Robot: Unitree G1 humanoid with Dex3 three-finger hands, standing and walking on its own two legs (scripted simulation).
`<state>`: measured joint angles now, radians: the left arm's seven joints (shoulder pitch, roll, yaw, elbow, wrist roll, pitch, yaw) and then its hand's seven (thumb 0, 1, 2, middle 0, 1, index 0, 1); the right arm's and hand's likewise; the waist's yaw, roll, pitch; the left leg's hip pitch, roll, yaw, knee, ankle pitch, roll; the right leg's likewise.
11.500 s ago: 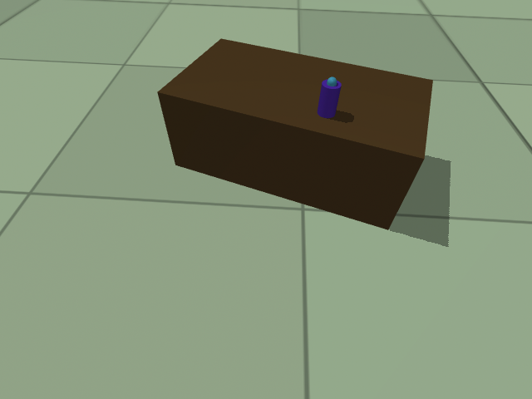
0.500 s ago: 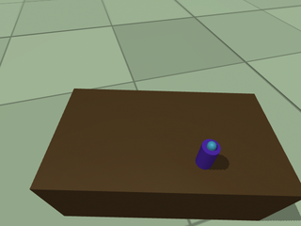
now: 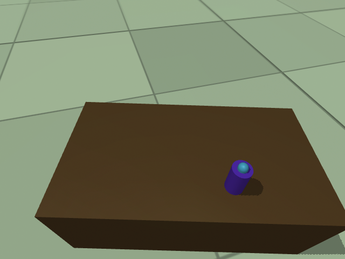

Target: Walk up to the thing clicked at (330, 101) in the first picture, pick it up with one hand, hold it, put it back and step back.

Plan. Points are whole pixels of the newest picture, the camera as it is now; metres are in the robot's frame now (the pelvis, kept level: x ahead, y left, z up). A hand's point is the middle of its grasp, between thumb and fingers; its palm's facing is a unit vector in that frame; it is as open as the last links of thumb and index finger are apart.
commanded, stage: stand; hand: right
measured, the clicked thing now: (238, 176) +0.47 -0.26 -0.25
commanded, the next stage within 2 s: go down in 0.12 s
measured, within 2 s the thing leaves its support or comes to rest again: neither
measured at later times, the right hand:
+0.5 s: hand out of the picture +0.15 -0.25 -0.15, palm faces +0.07 +0.95 -0.31, open 12.1 cm
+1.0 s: hand out of the picture +0.15 -0.27 -0.14, palm faces +0.08 +0.94 -0.33, open 17.6 cm
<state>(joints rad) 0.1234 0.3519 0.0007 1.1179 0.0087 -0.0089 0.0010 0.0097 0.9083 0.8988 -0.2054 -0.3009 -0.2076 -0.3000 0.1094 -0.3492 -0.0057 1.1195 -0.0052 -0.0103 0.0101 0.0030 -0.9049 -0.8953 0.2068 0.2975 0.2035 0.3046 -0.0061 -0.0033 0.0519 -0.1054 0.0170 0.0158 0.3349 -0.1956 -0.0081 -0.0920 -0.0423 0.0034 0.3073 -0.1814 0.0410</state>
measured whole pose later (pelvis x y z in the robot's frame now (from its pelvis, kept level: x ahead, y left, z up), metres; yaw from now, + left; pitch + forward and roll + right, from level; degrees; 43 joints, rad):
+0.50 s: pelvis -0.02 -0.01 -0.02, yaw -1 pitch +4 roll +0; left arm 0.06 0.30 0.12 0.84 -0.03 -0.11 0.04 0.01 0.38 0.40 -0.06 -0.09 -0.07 -0.08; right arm -0.01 -0.31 -0.10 0.87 -0.01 0.15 0.03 0.00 -0.36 -0.40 0.08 0.09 0.07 0.10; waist 0.00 -0.02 0.01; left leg -0.38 0.03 0.02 0.57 -0.27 -0.02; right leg -0.38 -0.03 0.02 0.57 -0.26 0.03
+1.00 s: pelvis +0.00 -0.02 -0.04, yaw -1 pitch +9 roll +1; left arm 0.25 0.28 0.11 0.57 -0.02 -0.11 0.08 0.00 -0.49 0.04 -0.06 -0.05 -0.07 -0.05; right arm 0.23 -0.33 -0.12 0.40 0.00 0.39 0.05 -0.01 0.56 -0.05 0.03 0.06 0.04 0.07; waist 0.00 -0.03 -0.09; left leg -0.53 0.04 0.03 0.78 -0.41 -0.03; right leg -0.55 -0.02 0.03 0.81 -0.42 0.02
